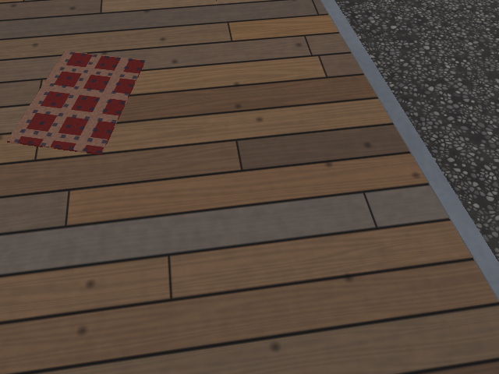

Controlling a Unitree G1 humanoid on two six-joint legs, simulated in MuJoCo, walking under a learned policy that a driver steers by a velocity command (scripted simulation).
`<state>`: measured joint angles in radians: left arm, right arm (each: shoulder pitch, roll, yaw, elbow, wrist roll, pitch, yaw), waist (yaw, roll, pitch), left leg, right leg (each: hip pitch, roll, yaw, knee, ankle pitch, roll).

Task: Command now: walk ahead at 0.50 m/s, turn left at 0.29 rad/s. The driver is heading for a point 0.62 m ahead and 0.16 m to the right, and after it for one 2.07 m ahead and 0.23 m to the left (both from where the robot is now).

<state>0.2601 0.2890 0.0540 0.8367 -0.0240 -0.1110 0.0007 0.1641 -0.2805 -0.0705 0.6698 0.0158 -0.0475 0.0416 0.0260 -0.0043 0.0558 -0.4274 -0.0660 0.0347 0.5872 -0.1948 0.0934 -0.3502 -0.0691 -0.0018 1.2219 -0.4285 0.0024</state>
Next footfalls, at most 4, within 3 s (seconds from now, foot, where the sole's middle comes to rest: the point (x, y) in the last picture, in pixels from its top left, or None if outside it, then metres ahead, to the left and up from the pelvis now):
0.46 right None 0.42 -0.16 -0.76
0.92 left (277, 272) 0.73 -0.04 -0.76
1.34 right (352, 300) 0.65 -0.24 -0.76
1.78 left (256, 310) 0.61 0.02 -0.76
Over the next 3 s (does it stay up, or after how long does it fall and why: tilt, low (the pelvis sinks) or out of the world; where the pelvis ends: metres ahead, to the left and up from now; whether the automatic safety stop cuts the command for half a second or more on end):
stays up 0.59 -0.14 0.01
